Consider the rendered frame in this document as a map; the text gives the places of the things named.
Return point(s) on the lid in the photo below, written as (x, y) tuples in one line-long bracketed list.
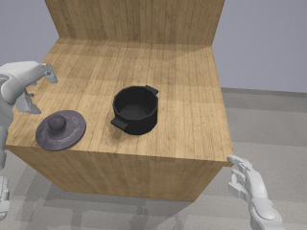
[(57, 140)]

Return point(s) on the robot right hand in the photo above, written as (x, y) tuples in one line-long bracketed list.
[(246, 186)]

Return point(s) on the robot left forearm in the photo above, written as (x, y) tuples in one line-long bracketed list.
[(10, 89)]

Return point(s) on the left robot upper arm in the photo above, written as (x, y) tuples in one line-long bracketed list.
[(4, 197)]

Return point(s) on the knob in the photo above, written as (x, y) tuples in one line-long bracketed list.
[(56, 122)]

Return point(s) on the table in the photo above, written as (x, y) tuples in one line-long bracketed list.
[(105, 46)]

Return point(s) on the robot right forearm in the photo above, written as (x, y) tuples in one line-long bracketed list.
[(263, 215)]

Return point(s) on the pot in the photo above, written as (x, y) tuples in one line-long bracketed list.
[(135, 109)]

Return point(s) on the robot left hand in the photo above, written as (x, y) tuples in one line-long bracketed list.
[(29, 72)]

